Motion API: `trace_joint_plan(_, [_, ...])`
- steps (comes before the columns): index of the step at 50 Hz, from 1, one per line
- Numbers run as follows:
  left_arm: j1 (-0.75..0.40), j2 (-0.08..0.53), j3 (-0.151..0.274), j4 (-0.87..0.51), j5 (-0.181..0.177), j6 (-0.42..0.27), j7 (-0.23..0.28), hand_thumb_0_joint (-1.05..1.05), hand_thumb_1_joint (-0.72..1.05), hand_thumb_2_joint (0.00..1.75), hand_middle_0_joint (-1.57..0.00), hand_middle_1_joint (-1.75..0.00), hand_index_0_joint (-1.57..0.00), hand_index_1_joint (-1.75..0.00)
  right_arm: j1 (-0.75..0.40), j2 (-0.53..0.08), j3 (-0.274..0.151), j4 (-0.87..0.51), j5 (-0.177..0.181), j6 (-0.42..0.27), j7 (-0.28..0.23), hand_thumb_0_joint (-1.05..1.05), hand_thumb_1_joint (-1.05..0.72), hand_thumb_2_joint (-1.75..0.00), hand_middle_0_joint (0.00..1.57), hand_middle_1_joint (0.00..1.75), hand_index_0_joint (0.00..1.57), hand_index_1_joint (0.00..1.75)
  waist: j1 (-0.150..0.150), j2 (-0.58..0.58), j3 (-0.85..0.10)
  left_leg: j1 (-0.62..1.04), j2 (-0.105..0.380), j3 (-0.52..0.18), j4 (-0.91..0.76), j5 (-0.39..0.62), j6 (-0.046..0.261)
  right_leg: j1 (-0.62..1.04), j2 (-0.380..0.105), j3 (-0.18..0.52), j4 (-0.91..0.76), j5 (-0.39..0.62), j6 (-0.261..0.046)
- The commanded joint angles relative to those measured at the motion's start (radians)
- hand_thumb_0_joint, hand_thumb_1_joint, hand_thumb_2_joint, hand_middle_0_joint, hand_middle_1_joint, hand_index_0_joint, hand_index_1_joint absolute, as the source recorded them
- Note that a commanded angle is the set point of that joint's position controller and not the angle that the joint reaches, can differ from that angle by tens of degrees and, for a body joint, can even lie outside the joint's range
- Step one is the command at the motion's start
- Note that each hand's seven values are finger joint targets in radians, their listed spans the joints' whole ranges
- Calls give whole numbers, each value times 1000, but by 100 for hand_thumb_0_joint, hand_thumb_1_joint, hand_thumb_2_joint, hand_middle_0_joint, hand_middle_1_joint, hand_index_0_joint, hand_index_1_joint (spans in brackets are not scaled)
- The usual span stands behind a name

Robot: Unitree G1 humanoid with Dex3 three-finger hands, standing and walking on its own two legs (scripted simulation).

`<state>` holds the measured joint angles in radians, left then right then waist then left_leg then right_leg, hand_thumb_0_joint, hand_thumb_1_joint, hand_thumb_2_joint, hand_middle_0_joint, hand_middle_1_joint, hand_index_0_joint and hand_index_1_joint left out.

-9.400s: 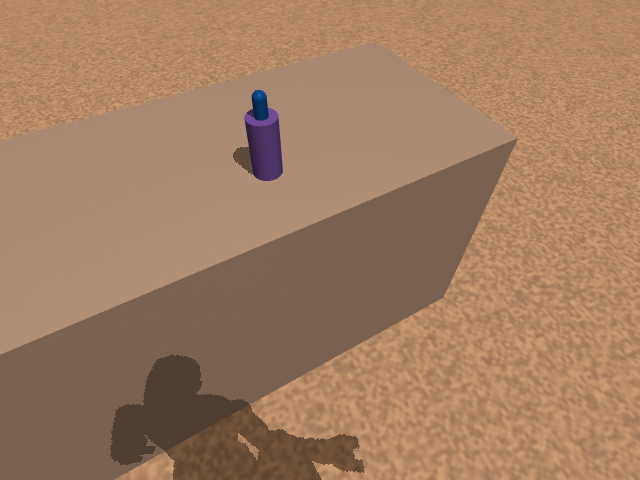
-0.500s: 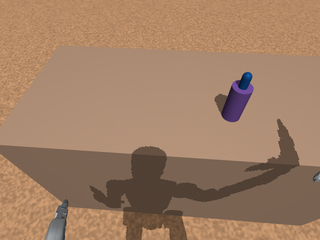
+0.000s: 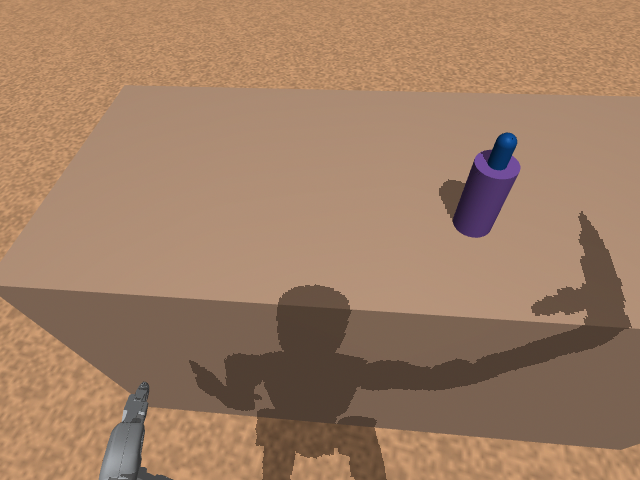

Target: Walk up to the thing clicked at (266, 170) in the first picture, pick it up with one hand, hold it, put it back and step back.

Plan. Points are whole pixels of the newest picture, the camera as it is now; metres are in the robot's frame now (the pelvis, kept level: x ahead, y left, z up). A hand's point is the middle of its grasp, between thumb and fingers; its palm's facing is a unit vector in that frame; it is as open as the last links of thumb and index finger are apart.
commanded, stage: go down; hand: right
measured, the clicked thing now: (488, 184) +0.54 -0.20 +0.04
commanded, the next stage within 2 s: approach in 1.76 s
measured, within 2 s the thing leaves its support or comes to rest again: neither
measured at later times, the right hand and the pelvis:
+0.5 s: hand out of the picture +0.40 -0.38 +0.13, palm faces +0.20 +0.98 +0.01, open 17.6 cm; pelvis +0.00 +0.00 -0.02, yaw +1 degrees
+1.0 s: hand out of the picture +0.42 -0.39 +0.13, palm faces +0.22 +0.97 +0.01, open 17.6 cm; pelvis -0.01 -0.01 -0.02, yaw +1 degrees
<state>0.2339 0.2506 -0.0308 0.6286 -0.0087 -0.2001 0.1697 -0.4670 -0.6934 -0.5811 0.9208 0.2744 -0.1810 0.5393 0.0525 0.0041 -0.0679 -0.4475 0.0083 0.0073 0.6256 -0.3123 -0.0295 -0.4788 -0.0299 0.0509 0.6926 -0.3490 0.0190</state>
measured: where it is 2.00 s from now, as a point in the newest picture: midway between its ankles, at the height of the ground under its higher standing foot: outside the picture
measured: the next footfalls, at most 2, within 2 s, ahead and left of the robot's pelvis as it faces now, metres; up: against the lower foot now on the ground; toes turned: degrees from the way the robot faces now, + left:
none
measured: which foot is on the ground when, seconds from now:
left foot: down 0.00-1.00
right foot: down 0.00-1.00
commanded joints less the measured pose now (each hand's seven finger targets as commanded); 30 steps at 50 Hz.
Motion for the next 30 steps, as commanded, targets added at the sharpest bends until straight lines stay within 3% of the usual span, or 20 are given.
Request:
trace_joint_plan(1, [-49,157,42,-169,-4,-54,10,0,-55,5,-5,-5,-5,-5,-375,-413,-72,-115,10,-64,14,0,58,-5,4,6,5,6,-1,-122,-293,62,-15,17,-36,237,30,132,14,-15,-61,282,-30])
trace_joint_plan(4, [-16,174,49,-197,-2,-51,9,0,-55,5,-5,-5,-5,-5,-395,-465,-87,-78,-2,-65,13,0,60,-5,4,6,4,6,1,-124,-306,53,-21,18,-22,224,34,99,13,-12,-53,275,-28])
trace_joint_plan(5, [-25,161,26,-207,-1,-53,6,0,-55,5,-5,-5,-5,-5,-381,-470,-89,-39,-5,-64,14,0,60,-4,4,5,5,5,-5,-131,-277,38,-22,22,-24,194,34,86,10,-13,-56,247,-27])
trace_joint_plan(7, [-26,179,55,-212,1,-56,7,0,-55,5,-5,-5,-5,-5,-442,-495,-95,-60,-11,-73,14,0,59,-5,4,5,5,5,8,-143,-313,27,-21,13,-11,197,34,85,12,-14,-42,233,-30])
trace_joint_plan(10, [-49,175,37,-246,2,-60,4,0,-55,5,-5,-5,-5,-6,-468,-532,-107,-63,-21,-82,15,0,59,-4,4,5,5,5,4,-162,-359,26,-20,9,3,201,35,92,13,-15,-19,240,-30])
trace_joint_plan(11, [-22,188,51,-245,3,-60,9,0,-55,6,-5,-5,-5,-6,-499,-533,-101,-50,-23,-82,15,0,60,-5,4,6,4,6,21,-155,-360,13,-24,11,11,213,35,92,11,-13,-13,264,-28])
trace_joint_plan(12, [-33,177,35,-236,3,-59,6,0,-56,6,-5,-5,-5,-6,-472,-529,-100,-26,-25,-81,15,0,58,-5,4,5,5,5,11,-153,-359,18,-23,12,16,221,34,80,12,-13,-5,274,-30])
trace_joint_plan(14, [-6,191,46,-245,5,-60,11,0,-56,6,-5,-5,-5,-6,-514,-559,-112,-22,-30,-83,19,0,59,-5,4,5,5,5,27,-172,-412,-2,-24,12,29,260,32,125,10,-10,25,356,-27])
trace_joint_plan(18, [2,176,29,-223,9,-54,7,0,-56,7,-5,-5,-4,-6,-523,-552,-94,15,-47,-74,23,0,57,-4,5,5,5,5,31,-177,-381,-18,-21,9,39,270,33,74,15,-13,37,342,-33])
trace_joint_plan(20, [4,209,61,-263,10,-56,11,0,-56,7,-5,-5,-4,-6,-558,-582,-102,2,-57,-70,22,0,57,-4,5,5,5,5,44,-190,-431,-20,-25,10,48,284,34,113,12,-11,44,371,-29])
trace_joint_plan(22, [39,170,17,-250,10,-50,1,0,-57,7,-5,-5,-4,-6,-551,-549,-72,39,-59,-65,27,0,56,-4,5,5,5,5,45,-192,-353,-65,-35,26,49,241,37,93,4,-3,36,382,-21])
trace_joint_plan(26, [38,185,39,-281,12,-51,-4,0,-57,7,-5,-5,-4,-6,-574,-593,-101,24,-65,-64,18,0,55,-5,5,5,5,5,46,-193,-410,-49,-30,20,56,272,35,103,9,-10,59,387,-26])
trace_joint_plan(28, [59,192,48,-261,14,-49,-7,0,-57,7,-5,-5,-4,-6,-563,-572,-87,51,-68,-57,22,0,55,-5,5,5,5,5,52,-212,-384,-89,-36,27,61,249,38,109,1,-2,58,411,-18])
trace_joint_plan(30, [42,193,52,-286,12,-50,-10,0,-57,7,-5,-5,-4,-6,-582,-594,-98,28,-75,-59,16,0,54,-5,5,5,5,5,46,-214,-418,-83,-36,26,67,263,38,121,1,-1,68,438,-19])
